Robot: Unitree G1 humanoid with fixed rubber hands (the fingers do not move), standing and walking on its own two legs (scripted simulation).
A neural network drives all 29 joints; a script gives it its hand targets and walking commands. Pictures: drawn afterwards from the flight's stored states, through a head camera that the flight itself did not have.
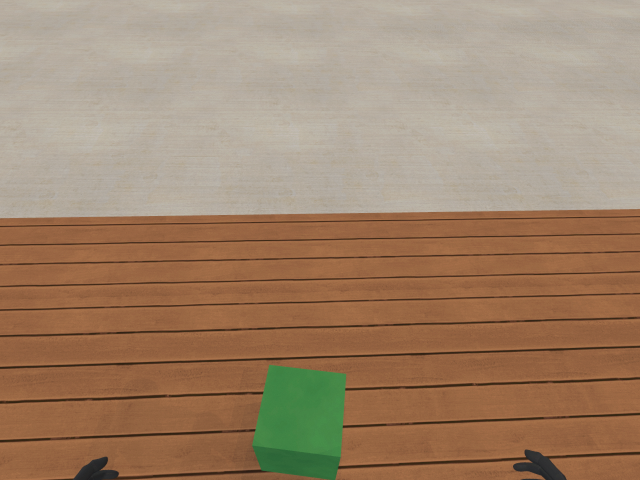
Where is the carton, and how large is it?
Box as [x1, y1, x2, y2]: [252, 365, 345, 479]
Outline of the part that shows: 269,365 252,444 261,469 334,479 340,457 345,374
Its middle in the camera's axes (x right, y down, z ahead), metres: -0.05 +0.52 +1.06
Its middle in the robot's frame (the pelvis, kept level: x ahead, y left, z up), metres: +0.40 +0.03 -0.65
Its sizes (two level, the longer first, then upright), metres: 0.210 0.200 0.250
